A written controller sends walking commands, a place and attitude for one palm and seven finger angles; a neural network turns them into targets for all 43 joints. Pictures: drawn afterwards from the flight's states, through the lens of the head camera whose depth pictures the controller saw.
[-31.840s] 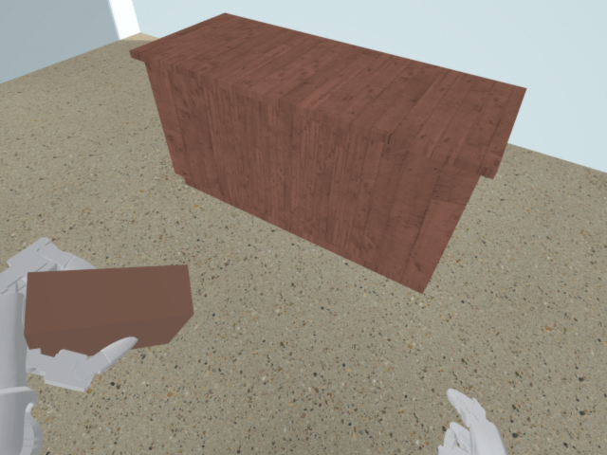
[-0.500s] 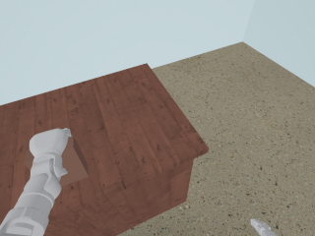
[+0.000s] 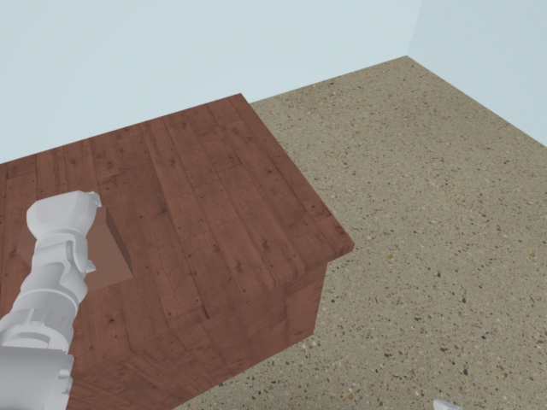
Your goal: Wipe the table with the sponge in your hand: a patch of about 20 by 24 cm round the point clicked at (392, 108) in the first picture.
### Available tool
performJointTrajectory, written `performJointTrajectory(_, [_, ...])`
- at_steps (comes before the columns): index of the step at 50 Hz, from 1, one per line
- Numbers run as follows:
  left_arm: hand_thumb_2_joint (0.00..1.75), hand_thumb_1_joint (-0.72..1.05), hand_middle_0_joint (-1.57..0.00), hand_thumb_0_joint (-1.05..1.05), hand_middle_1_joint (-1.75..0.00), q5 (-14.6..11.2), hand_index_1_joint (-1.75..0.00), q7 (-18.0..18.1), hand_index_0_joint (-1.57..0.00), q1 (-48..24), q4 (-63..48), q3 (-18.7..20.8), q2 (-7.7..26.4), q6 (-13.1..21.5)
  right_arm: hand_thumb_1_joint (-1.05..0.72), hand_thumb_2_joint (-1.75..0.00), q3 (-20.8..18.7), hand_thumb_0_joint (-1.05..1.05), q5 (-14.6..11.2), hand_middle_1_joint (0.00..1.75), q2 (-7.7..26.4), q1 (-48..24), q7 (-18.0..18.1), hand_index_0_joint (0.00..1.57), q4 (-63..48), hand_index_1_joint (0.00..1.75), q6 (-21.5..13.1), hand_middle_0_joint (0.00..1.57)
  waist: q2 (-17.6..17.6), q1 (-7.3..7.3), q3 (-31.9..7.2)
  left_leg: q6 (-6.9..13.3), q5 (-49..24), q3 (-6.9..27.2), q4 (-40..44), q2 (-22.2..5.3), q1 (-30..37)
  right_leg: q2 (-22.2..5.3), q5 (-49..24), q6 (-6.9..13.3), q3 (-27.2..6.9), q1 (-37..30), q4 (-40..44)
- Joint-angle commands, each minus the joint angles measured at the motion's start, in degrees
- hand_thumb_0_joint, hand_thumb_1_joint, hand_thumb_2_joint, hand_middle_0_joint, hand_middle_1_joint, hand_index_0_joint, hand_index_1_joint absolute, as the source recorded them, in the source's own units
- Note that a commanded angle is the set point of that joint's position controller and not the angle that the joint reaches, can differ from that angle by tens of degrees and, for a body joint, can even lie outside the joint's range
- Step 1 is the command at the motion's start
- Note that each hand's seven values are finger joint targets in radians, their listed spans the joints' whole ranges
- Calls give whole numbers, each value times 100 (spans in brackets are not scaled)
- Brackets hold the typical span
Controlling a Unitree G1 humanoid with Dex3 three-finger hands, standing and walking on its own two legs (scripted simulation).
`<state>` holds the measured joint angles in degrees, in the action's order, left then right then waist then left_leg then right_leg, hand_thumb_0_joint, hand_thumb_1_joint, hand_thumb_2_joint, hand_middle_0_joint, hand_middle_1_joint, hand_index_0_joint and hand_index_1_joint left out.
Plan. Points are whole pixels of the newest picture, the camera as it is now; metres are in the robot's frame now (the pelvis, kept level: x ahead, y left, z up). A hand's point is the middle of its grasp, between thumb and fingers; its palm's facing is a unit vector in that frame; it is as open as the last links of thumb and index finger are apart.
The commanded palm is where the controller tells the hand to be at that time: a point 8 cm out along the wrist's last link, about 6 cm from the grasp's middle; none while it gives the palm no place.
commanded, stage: wipe forward along the first lane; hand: left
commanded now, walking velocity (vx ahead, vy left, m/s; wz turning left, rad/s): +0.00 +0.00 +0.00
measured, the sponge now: (87, 263) +0.35 +0.34 -0.02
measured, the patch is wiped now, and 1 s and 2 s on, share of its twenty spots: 0.25 0.50 0.50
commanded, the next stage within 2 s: slide across to the middle lane in 0.36 s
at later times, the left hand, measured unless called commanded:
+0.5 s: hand (74, 212) +0.42 +0.37 +0.03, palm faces -0.15 +0.02 -0.99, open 9.7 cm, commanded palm +0.41 +0.35 +0.06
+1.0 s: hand (88, 203) +0.43 +0.35 +0.03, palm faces -0.10 +0.01 -1.00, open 9.7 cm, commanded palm +0.43 +0.31 +0.07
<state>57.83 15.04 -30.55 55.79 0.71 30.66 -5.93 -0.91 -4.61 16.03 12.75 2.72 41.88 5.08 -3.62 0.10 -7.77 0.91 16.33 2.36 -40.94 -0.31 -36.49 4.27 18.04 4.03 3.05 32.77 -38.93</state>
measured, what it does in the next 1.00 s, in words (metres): shifts its weight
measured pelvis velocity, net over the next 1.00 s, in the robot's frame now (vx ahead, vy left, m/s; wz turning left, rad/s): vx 0.03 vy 0.05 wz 0.01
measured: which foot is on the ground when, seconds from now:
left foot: down 0.00-1.00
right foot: down 0.00-1.00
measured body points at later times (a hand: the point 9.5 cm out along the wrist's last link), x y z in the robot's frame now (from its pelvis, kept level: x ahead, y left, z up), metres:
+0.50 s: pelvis +0.01 +0.02 +0.00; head +0.07 +0.02 +0.44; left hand +0.42 +0.36 +0.08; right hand +0.06 -0.25 -0.14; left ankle +0.04 +0.12 -0.71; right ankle +0.01 -0.08 -0.71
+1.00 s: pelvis +0.03 +0.05 +0.01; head +0.08 +0.05 +0.45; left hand +0.44 +0.34 +0.09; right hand +0.13 -0.20 -0.13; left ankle +0.04 +0.12 -0.71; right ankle +0.01 -0.08 -0.71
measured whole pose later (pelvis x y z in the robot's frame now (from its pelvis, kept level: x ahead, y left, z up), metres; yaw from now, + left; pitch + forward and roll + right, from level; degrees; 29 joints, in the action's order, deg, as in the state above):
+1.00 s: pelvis +0.03 +0.05 +0.01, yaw +0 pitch +13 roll -3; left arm 55.7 18.6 -40.9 61.6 -8.5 25.8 -12.4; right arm -1.6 -3.9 13.6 12.4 0.0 44.8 5.3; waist -2.7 0.3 -8.2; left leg 3.5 17.2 1.5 -38.6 2.5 -34.6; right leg 1.5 18.1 0.3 2.0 29.3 -34.2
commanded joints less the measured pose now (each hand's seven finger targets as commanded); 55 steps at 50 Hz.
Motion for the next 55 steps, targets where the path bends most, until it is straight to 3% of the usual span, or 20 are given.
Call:
performJointTrajectory(1, [130, 10, -120, 0, -160, 140, -160, 278, -120, -1736, -121, 383, 1772, -189, -90, -90, -265, 0, -24, 30, 857, -17, 33, 20, -596, 30, -167, 20, 689, 267, -963, 329, 130, -162, 306, 195, 75, -301, -424, -202, -664, -768, 934])
performJointTrajectory(2, [130, 10, -120, 0, -160, 114, -160, 252, -120, -1924, -128, 215, 1652, -197, -90, -90, -246, 0, -39, 30, 846, -28, 28, 20, -622, 30, -172, 20, 594, 331, -887, 328, 210, -171, 324, 193, 60, -309, -338, -212, -664, -695, 960])
performJointTrajectory(8, [130, 10, -120, 0, -160, 171, -160, 147, -120, -2248, 57, 390, 1974, -87, -90, -90, -251, 0, -25, 30, 878, 154, 24, 20, -559, 30, -174, 20, 343, 332, -1177, 337, 5, -122, 286, 145, 141, -274, -557, -164, -635, -660, 871])
performJointTrajectory(10, [130, 10, -120, 0, -160, 236, -160, 136, -120, -2235, 94, 214, 1794, -33, -90, -90, -277, 0, -5, 30, 880, 272, -2, 20, -555, 30, -167, 20, 304, 380, -1231, 337, -124, -138, 218, 144, 222, -255, -750, -173, -572, -574, 794])
performJointTrajectory(13, [130, 10, -120, 0, -160, 158, -160, 185, -120, -2167, 104, 430, 1887, 47, -90, -90, -295, 0, 3, 30, 876, 313, -25, 20, -551, 30, -149, 20, 341, 306, -1395, 330, -266, -128, 208, 134, 192, -228, -921, -153, -574, -649, 753])
performJointTrajectory(15, [130, 10, -120, 0, -160, 197, -160, 234, -120, -2221, 238, 324, 1824, 45, -90, -90, -317, 0, 12, 30, 902, 415, -45, 20, -503, 30, -143, 20, 436, 399, -1316, 336, -256, -135, 168, 122, 185, -213, -911, -175, -506, -525, 732])
performJointTrajectory(18, [130, 10, -120, 0, -160, 167, -160, 296, -120, -2354, 324, 496, 1989, 47, -90, -90, -314, 0, 13, 30, 926, 444, -66, 20, -455, 30, -147, 20, 515, 388, -1340, 338, -305, -106, 173, 106, 125, -195, -951, -156, -510, -498, 714])
performJointTrajectory(21, [130, 10, -120, 0, -160, 309, -160, 302, -120, -2681, 493, 316, 2018, -24, -90, -90, -311, 0, 21, 30, 971, 534, -81, 20, -410, 30, -131, 20, 477, 532, -1202, 339, -201, -82, 157, 93, 111, -193, -745, -174, -443, -245, 699])
performJointTrajectory(23, [130, 10, -120, 0, -160, 273, -160, 284, -120, -2660, 527, 398, 2046, -38, -90, -90, -308, 0, 12, 30, 954, 517, -82, 20, -407, 30, -141, 20, 347, 457, -1288, 337, -242, -41, 219, 81, 214, -187, -670, -141, -455, -224, 715])
performJointTrajectory(24, [130, 10, -120, 0, -160, 268, -160, 258, -120, -2766, 380, 115, 1758, -25, -90, -90, -306, 0, 20, 30, 916, 563, -95, 20, -438, 30, -143, 20, 147, 482, -1414, 332, -332, -47, 220, 84, 390, -178, -727, -141, -405, -202, 669])
performJointTrajectory(27, [130, 10, -120, 0, -160, 141, -160, 243, -120, -2692, 163, 78, 1550, -24, -90, -90, -338, 0, 14, 30, 871, 554, -118, 20, -444, 30, -129, 20, 260, 458, -1674, 318, -524, -19, 243, 51, 687, -160, -860, -153, -380, -321, 712])
performJointTrajectory(28, [130, 10, -120, 0, -160, 17, -160, 252, -120, -2756, -13, 158, 1509, 23, -90, -90, -334, 0, 6, 30, 838, 494, -105, 20, -452, 30, -149, 20, 74, 408, -1771, 311, -669, 24, 302, 30, 847, -151, -945, -125, -376, -335, 703])
performJointTrajectory(31, [130, 10, -120, 0, -160, -46, -160, 310, -120, -3009, -187, -141, 1180, -6, -90, -90, -350, 0, 0, 30, 821, 471, -110, 20, -397, 30, -160, 20, 126, 531, -1645, 297, -596, 86, 391, 10, 1120, -140, -724, -159, -302, -184, 804])
performJointTrajectory(33, [130, 10, -120, 0, -160, -142, -160, 362, -120, -3202, -427, -87, 1121, 2, -90, -90, -341, 0, -7, 30, 792, 358, -97, 20, -363, 30, -185, 20, -74, 481, -1658, 262, -683, 171, 513, -29, 1371, -142, -710, -114, -286, -138, 813])
performJointTrajectory(35, [130, 10, -120, 0, -160, -158, -160, 397, -120, -3079, -302, -363, 701, -70, -90, -90, -369, 0, 13, 30, 770, 387, -126, 20, -311, 30, -203, 20, 56, 529, -1579, 242, -714, 226, 546, -35, 1570, -123, -671, -127, -196, -33, 836])
performJointTrajectory(38, [130, 10, -120, 0, -160, -252, -160, 429, -120, -3235, -317, -428, 458, -157, -90, -90, -349, 0, 6, 30, 736, 259, -137, 20, -230, 30, -213, 20, 0, 521, -1487, 191, -791, 311, 669, -68, 1758, -130, -723, -85, -174, 28, 862])
performJointTrajectory(47, [130, 10, -120, 0, -160, -257, -160, 420, -120, -3144, -310, -972, -387, -429, -90, -90, -384, 0, 48, 30, 676, 74, -242, 20, -191, 30, -107, 20, 76, 492, -1470, 29, -1437, 424, 690, -105, 2250, -129, -1008, -63, -63, 45, 855])
performJointTrajectory(52, [130, 10, -120, 0, -160, -205, -160, 473, -120, -3410, -265, -1112, -664, -669, -90, -90, -385, 0, 90, 30, 646, 3, -286, 20, -145, 30, -11, 20, 56, 483, -1534, -77, -1722, 510, 704, -139, 2437, -125, -1083, -39, 1, 97, 797])
performJointTrajectory(53, [130, 10, -120, 0, -160, -246, -160, 498, -120, -3330, -307, -869, -509, -686, -90, -90, -389, 0, 95, 30, 654, -72, -283, 20, -141, 30, -3, 20, -28, 367, -1696, -109, -1924, 504, 695, -147, 2507, -123, -1158, -7, -37, 31, 786])
performJointTrajectory(55, [130, 10, -120, 0, -160, -203, -160, 490, -120, -3571, -300, -1247, -832, -804, -90, -90, -370, 0, 102, 30, 619, -81, -308, 20, -157, 30, 54, 20, 41, 498, -1620, -100, -1910, 472, 672, -131, 2483, -127, -1190, -43, 1, 14, 798])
